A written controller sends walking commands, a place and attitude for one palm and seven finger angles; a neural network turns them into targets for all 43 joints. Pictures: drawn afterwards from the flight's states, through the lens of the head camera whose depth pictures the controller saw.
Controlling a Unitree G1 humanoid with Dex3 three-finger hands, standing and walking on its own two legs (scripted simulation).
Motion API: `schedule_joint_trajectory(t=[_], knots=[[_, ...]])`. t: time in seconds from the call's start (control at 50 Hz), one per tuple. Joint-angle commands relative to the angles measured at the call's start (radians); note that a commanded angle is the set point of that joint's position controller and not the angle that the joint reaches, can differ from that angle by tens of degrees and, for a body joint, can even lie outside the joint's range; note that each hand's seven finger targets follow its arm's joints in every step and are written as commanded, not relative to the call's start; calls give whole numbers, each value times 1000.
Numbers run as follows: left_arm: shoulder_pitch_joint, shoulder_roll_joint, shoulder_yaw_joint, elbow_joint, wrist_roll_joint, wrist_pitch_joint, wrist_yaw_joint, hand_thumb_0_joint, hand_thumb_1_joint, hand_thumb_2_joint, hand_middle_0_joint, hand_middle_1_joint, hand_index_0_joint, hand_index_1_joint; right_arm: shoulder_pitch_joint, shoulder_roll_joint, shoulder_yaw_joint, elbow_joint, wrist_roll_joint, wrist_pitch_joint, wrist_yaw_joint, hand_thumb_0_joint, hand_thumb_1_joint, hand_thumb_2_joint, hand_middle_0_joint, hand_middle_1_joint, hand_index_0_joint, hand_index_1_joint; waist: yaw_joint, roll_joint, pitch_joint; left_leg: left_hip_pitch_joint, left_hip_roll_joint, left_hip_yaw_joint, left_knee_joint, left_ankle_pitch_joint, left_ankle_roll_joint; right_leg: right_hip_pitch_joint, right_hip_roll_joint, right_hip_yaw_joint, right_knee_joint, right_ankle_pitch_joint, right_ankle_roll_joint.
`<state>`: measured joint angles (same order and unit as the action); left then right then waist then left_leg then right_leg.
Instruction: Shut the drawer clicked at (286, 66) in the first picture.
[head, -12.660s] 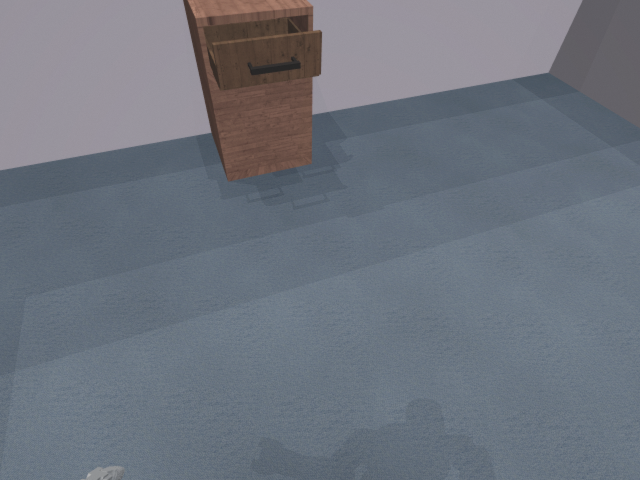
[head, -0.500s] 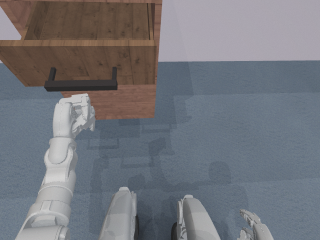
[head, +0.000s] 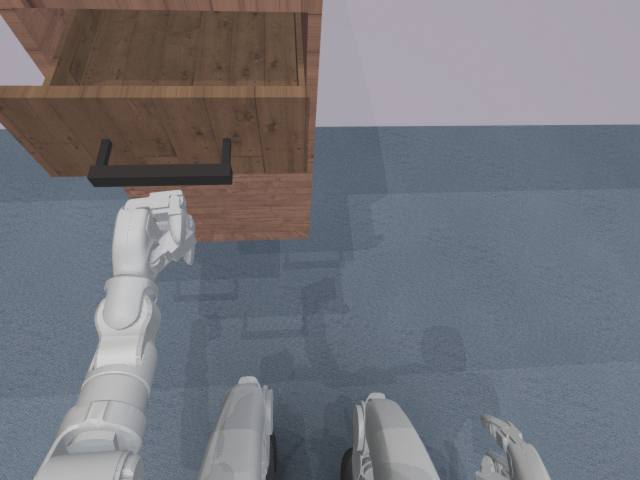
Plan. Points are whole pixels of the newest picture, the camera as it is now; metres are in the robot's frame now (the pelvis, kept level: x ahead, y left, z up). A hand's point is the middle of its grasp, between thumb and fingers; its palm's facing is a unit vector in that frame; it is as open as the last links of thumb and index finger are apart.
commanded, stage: push the drawer shut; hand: left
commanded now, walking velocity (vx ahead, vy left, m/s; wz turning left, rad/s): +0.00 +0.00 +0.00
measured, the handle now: (164, 161) +0.51 +0.23 +0.02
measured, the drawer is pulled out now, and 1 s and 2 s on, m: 0.16 0.09 0.00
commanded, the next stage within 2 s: pull the fist back off the drawer in 2.00 s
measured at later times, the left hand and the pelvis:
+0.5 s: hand (184, 205) +0.44 +0.19 +0.01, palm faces +0.06 -1.00 -0.05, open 2.6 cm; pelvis -0.01 +0.00 -0.01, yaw +0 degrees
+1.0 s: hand (190, 165) +0.50 +0.19 +0.02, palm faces +0.07 -1.00 -0.05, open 2.9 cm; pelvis -0.03 +0.01 -0.03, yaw -2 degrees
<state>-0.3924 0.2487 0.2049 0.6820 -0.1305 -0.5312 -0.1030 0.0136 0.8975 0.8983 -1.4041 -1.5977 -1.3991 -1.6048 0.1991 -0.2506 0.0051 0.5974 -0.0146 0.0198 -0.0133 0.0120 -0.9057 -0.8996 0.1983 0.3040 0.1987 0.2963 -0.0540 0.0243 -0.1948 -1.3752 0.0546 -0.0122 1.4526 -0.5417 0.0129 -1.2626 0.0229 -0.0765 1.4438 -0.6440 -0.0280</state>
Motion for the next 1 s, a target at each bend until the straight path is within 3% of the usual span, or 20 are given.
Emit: schedule_joint_trajectory(t=[0.0, 0.04, 0.1, 0.16, 0.2, 0.3, 0.38, 0.42, 0.46, 0.52, 0.62, 0.64, 0.76, 0.8, 0.88, 0.98], knots=[[-371, 174, 55, -178, -10, -72, -1, 0, 900, 900, -1400, -1600, -1400, -1600, 81, -154, -53, -76, 1, -34, -14, 0, -900, -900, 200, 300, 200, 300, -35, 64, -451, 433, -37, -45, -149, 211, 13, 110, 20, 51, -215, 259, 0], [-397, 184, 62, -168, -11, -70, -7, 0, 900, 900, -1400, -1600, -1400, -1600, 91, -158, -56, -70, -1, -36, -14, 0, -900, -900, 200, 300, 200, 300, -37, 78, -484, 454, -34, -49, -141, 244, 12, 107, 21, 48, -205, 284, -1], [-409, 191, 68, -111, -16, -50, -21, 0, 900, 900, -1400, -1600, -1400, -1600, 101, -158, -54, -64, 2, -29, -13, 0, -900, -900, 200, 300, 200, 300, -48, 48, -465, 419, -35, -40, -135, 248, 17, 132, 22, 58, -216, 308, 5], [-419, 246, 120, -74, -22, -39, -31, 0, 900, 900, -1400, -1600, -1400, -1600, 115, -162, -52, -64, 2, -23, -12, 0, -900, -900, 200, 300, 200, 300, -36, 36, -479, 387, -35, -35, -131, 255, 19, 167, 23, 63, -213, 324, 5], [-418, 245, 127, -65, -23, -37, -36, 0, 900, 900, -1400, -1600, -1400, -1600, 121, -157, -52, -66, 2, -19, -10, 0, -900, -900, 200, 300, 200, 300, -36, 36, -486, 381, -36, -29, -129, 267, 20, 181, 23, 67, -214, 345, 7], [-553, 293, 153, -10, -22, -56, -46, 0, 900, 900, -1400, -1600, -1400, -1600, 133, -159, -48, -42, 0, -17, -18, 0, -900, -900, 200, 300, 200, 300, -69, 26, -436, 329, -32, -30, -111, 209, 26, 147, 25, 77, -224, 284, 12], [-705, 314, 145, 43, -7, -78, -48, 0, 900, 900, -1400, -1600, -1400, -1600, 146, -168, -45, -17, -6, -22, -25, 0, -900, -900, 200, 300, 200, 300, -97, 72, -436, 340, -32, -45, -103, 159, 28, 76, 26, 72, -221, 210, 9], [-755, 322, 144, 34, 0, -90, -47, 0, 900, 900, -1400, -1600, -1400, -1600, 157, -175, -49, -13, -10, -23, -25, 0, -900, -900, 200, 300, 200, 300, -96, 116, -485, 395, -32, -61, -108, 170, 25, 39, 28, 56, -202, 205, 2], [-794, 298, 117, 77, 7, -84, -43, 0, 900, 900, -1400, -1600, -1400, -1600, 162, -178, -46, -3, -10, -20, -24, 0, -900, -900, 200, 300, 200, 300, -112, 129, -480, 419, -30, -72, -114, 157, 23, -3, 28, 46, -202, 191, 1], [-873, 314, 117, 97, 16, -83, -32, 0, 900, 900, -1400, -1600, -1400, -1600, 177, -189, -45, 4, -16, -20, -24, 0, -900, -900, 200, 300, 200, 300, -126, 144, -499, 439, -29, -92, -123, 125, 23, -40, 29, 35, -190, 167, -2], [-936, 355, 131, 161, 29, -74, -20, 0, 900, 900, -1400, -1600, -1400, -1600, 184, -197, -36, 9, -18, -16, -20, 0, -900, -900, 200, 300, 200, 300, -140, 137, -494, 396, -31, -94, -120, 73, 28, -41, 33, 38, -194, 133, -2], [-946, 393, 157, 177, 34, -74, -15, 0, 900, 900, -1400, -1600, -1400, -1600, 185, -200, -32, 11, -19, -14, -20, 0, -900, -900, 200, 300, 200, 300, -134, 142, -491, 384, -29, -94, -120, 67, 26, -37, 33, 39, -193, 129, -3], [-1014, 409, 155, 229, 51, -65, -6, 0, 900, 900, -1400, -1600, -1400, -1600, 198, -207, -25, 10, -25, -10, -13, 0, -900, -900, 200, 300, 200, 300, -157, 163, -469, 376, -23, -113, -129, 18, 26, -88, 35, 32, -184, 106, -3], [-1022, 445, 172, 254, 64, -58, -1, 0, 900, 900, -1400, -1600, -1400, -1600, 204, -211, -22, 8, -25, -7, -13, 0, -900, -900, 200, 300, 200, 300, -157, 155, -466, 354, -22, -115, -126, 11, 26, -85, 36, 32, -180, 100, -5], [-1091, 451, 164, 243, 77, -51, 3, 0, 900, 900, -1400, -1600, -1400, -1600, 223, -217, -20, 14, -33, -6, -10, 0, -900, -900, 200, 300, 200, 300, -172, 206, -499, 398, -15, -137, -129, 16, 23, -132, 34, 23, -163, 113, -6], [-1113, 493, 189, 274, 87, -28, 4, 0, 900, 900, -1400, -1600, -1400, -1600, 247, -220, -17, 19, -34, -2, -7, 0, -900, -900, 200, 300, 200, 300, -182, 193, -514, 376, -11, -131, -113, 43, 27, -116, 38, 24, -167, 123, -4]])
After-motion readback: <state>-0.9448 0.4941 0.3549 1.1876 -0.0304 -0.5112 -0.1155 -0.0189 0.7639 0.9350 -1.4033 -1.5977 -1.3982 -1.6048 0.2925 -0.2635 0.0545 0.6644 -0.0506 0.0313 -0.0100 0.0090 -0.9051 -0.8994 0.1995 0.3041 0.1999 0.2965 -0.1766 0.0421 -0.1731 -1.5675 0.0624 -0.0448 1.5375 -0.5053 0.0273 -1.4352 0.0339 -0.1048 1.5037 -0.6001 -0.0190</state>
